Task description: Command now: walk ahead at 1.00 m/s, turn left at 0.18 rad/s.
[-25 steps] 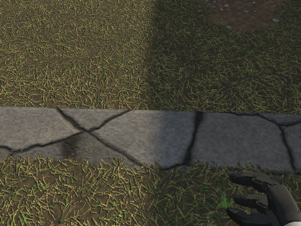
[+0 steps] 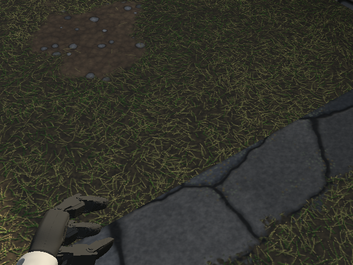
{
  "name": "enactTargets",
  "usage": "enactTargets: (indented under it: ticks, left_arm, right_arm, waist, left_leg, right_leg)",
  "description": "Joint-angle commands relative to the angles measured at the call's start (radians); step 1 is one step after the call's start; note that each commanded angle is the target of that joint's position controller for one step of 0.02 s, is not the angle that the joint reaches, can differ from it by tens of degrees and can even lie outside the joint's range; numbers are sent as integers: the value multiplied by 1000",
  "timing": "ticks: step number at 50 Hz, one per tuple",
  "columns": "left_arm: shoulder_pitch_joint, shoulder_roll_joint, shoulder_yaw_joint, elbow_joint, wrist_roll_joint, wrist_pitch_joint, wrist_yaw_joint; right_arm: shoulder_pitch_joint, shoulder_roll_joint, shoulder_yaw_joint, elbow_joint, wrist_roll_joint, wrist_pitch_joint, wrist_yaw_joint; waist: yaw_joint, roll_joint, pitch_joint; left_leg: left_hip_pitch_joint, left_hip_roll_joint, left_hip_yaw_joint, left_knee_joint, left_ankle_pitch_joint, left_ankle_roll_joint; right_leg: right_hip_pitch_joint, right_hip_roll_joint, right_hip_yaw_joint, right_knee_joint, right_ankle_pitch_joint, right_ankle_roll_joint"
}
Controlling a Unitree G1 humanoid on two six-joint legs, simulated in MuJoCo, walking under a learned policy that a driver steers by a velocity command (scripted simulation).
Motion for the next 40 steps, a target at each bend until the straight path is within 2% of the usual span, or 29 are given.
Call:
enactTargets:
  ticks: [1,2,3,4,5,6,7,8,10,13,16,18,19,21,22,23,24,25,26,27,28,29,30,31,33,34,36,37,40]
  left_arm:
    - [558,290,102,128,31,-10,59]
    - [552,324,115,97,25,-10,65]
    - [511,246,111,113,4,-12,65]
    - [455,187,94,133,-3,-25,63]
    - [419,144,88,148,-3,-37,60]
    - [399,113,80,155,-8,-45,63]
    - [403,93,75,168,-17,-54,65]
    - [409,70,70,183,-26,-65,62]
    - [416,62,70,209,-45,-81,60]
    - [422,41,64,233,-39,-93,60]
    - [432,80,68,248,-44,-96,75]
    - [468,136,75,258,-46,-94,90]
    - [471,170,82,256,-45,-84,101]
    - [381,241,103,221,-36,-51,118]
    - [323,254,110,199,-29,-33,116]
    - [298,220,108,206,-25,-24,97]
    - [339,48,61,147,-4,-41,78]
    - [390,47,41,38,-28,-66,77]
    - [313,108,40,37,-16,-91,78]
    - [277,138,48,56,-16,-92,77]
    - [292,130,44,55,0,-80,77]
    - [285,132,44,65,13,-54,80]
    - [282,122,40,68,16,-27,80]
    - [257,112,37,60,16,-10,77]
    - [140,74,21,10,6,-6,63]
    - [86,73,23,-7,-3,-11,58]
    - [29,58,16,-27,-3,-16,46]
    - [3,55,14,-36,-8,-17,42]
    - [-77,77,21,-82,-22,-26,41]
  right_arm:
    - [-88,-119,-22,-131,-8,-5,1]
    - [-11,-95,-19,-173,54,-6,-2]
    - [-165,-173,-39,-187,41,-3,-10]
    - [-207,-137,-32,-194,36,-4,-1]
    - [-206,-108,-28,-174,29,5,6]
    - [-179,-89,-28,-152,18,24,15]
    - [-146,-66,-27,-142,9,44,25]
    - [-167,-58,-31,-144,5,60,31]
    - [-262,-38,-34,-177,-1,79,43]
    - [-406,-12,-22,-242,5,77,59]
    - [-514,-32,-15,-285,3,68,83]
    - [-529,-47,-16,-290,1,64,95]
    - [-483,-71,-23,-276,4,65,92]
    - [-177,-149,-58,-194,11,70,74]
    - [30,-204,-86,-133,5,75,56]
    - [89,-253,-116,-108,14,82,31]
    - [-33,-320,-131,-112,15,94,18]
    - [-98,-379,-139,-173,-2,95,18]
    - [-132,-315,-133,-203,-4,90,10]
    - [-180,-250,-118,-190,2,85,8]
    - [-210,-245,-113,-193,7,70,6]
    - [-233,-225,-106,-200,10,53,4]
    - [-240,-204,-97,-196,15,38,4]
    - [-249,-209,-96,-200,18,26,7]
    - [-223,-219,-101,-194,12,12,9]
    - [-186,-213,-103,-179,15,8,12]
    - [-152,-214,-109,-169,34,13,16]
    - [-134,-218,-111,-167,36,16,19]
    - [-120,-225,-116,-172,19,21,15]
  waist:
    - [285,-91,-296]
    - [232,-191,-485]
    - [250,-17,-317]
    - [207,-20,-144]
    - [164,18,-62]
    - [126,17,-32]
    - [97,-28,-22]
    - [84,-12,2]
    - [78,-17,63]
    - [73,-45,116]
    - [74,6,149]
    - [69,-4,121]
    - [41,-31,80]
    - [-127,-96,-90]
    - [-222,-79,-174]
    - [-237,24,-148]
    - [-58,322,-38]
    - [12,322,-244]
    - [-2,109,-163]
    - [53,-63,-25]
    - [107,-59,13]
    - [128,-92,40]
    - [147,-92,62]
    - [149,-83,69]
    - [109,-34,97]
    - [78,-27,89]
    - [36,11,51]
    - [13,35,38]
    - [-23,84,52]
  left_leg:
    - [-667,26,-114,896,111,150]
    - [-885,-65,-266,1182,-32,147]
    - [-965,-5,-285,1171,113,151]
    - [-977,22,-263,1105,169,146]
    - [-939,56,-267,1049,194,137]
    - [-883,74,-270,1018,205,132]
    - [-844,83,-266,1005,207,123]
    - [-865,93,-267,990,208,122]
    - [-954,110,-248,955,254,116]
    - [-981,90,-181,797,433,131]
    - [-885,47,-85,524,572,173]
    - [-765,-31,-4,414,612,200]
    - [-706,-77,18,400,572,211]
    - [-395,-146,6,466,456,246]
    - [-170,-155,-51,462,338,280]
    - [-57,-121,-151,380,248,329]
    - [6,-6,-431,378,426,401]
    - [169,155,-910,99,150,564]
    - [64,203,-1045,-99,-32,518]
    - [-145,163,-951,-126,-41,441]
    - [-290,145,-905,-113,60,441]
    - [-403,101,-829,-112,142,428]
    - [-505,59,-747,-128,174,418]
    - [-569,21,-686,-147,192,405]
    - [-618,-30,-601,-161,360,392]
    - [-566,-54,-578,-133,422,362]
    - [-500,-88,-552,-85,474,305]
    - [-469,-87,-563,-70,497,291]
    - [-397,-59,-635,-29,487,271]
  right_leg:
    - [970,-302,364,-35,-197,5]
    - [1088,-506,827,-218,-287,-55]
    - [930,-431,688,-277,-275,-33]
    - [763,-390,550,-308,-194,-31]
    - [635,-347,442,-350,-114,-13]
    - [545,-305,341,-388,-93,10]
    - [485,-306,289,-420,-86,12]
    - [479,-293,235,-440,-39,22]
    - [467,-273,112,-494,26,46]
    - [441,-201,-92,-516,239,83]
    - [458,-183,-207,-549,418,122]
    - [538,-197,-239,-485,763,146]
    - [599,-211,-241,-403,968,155]
    - [593,-248,-222,-39,1259,158]
    - [487,-259,-187,256,1180,140]
    - [334,-145,-179,661,578,141]
    - [-59,39,-117,1064,-383,176]
    - [-282,43,99,1130,-392,182]
    - [-317,-15,155,1013,-302,172]
    - [-236,-68,159,866,-219,167]
    - [-160,-94,172,760,-211,181]
    - [-81,-121,175,681,-222,200]
    - [-15,-140,167,601,-232,221]
    - [38,-153,151,487,-232,235]
    - [72,-145,102,321,-66,245]
    - [47,-141,110,239,94,236]
    - [71,-101,85,90,282,215]
    - [83,-78,75,47,311,209]
    - [106,-50,102,-78,294,203]
Keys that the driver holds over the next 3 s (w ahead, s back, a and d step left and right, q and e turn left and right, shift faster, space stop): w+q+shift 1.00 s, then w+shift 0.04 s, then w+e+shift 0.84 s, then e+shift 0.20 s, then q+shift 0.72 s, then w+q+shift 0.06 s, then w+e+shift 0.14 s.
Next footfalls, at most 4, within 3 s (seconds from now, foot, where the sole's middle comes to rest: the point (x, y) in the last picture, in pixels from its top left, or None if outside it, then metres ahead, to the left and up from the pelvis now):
0.46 left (128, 233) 0.59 0.14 -0.75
0.92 right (111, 145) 1.04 0.22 -0.78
1.34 left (20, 138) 1.12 0.64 -0.78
1.78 right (9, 77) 1.57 0.79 -0.78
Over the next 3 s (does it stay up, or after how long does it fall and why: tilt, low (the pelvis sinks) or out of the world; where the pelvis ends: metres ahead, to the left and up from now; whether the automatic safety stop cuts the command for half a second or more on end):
stays up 1.80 0.98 -0.01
